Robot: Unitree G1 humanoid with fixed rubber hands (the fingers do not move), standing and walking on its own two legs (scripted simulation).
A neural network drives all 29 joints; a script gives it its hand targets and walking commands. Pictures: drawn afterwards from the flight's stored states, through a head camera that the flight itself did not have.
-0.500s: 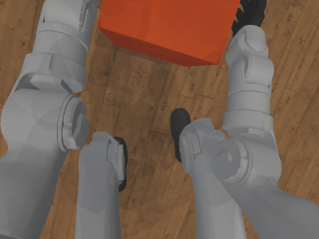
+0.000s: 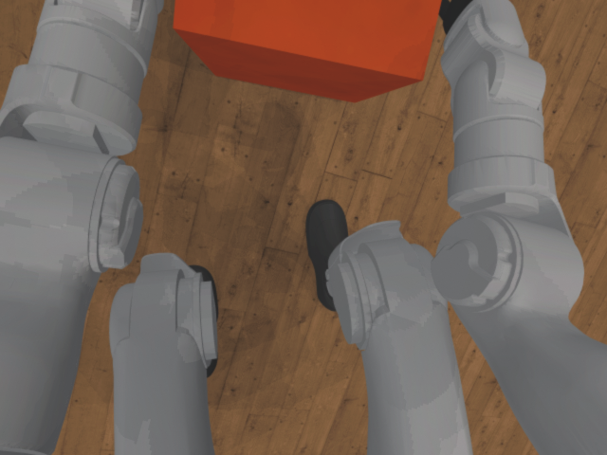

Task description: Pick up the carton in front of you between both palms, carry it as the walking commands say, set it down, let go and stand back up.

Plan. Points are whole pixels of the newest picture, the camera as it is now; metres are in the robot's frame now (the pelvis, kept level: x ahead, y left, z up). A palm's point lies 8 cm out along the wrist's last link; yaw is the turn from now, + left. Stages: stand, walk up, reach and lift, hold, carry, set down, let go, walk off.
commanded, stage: set down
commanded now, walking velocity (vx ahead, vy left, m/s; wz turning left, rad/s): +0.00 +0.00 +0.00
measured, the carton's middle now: out of the picture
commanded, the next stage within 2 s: none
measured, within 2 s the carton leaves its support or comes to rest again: rests again in 0.58 s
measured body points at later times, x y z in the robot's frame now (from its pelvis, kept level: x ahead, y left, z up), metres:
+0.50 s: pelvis -0.01 +0.00 -0.01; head +0.38 +0.02 +0.20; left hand +0.60 +0.05 -0.20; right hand +0.52 -0.25 -0.18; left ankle +0.05 +0.10 -0.36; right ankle +0.14 -0.15 -0.36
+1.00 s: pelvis -0.01 +0.00 -0.01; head +0.38 +0.02 +0.18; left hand +0.60 +0.08 -0.23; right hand +0.50 -0.26 -0.21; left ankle +0.05 +0.10 -0.36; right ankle +0.14 -0.15 -0.36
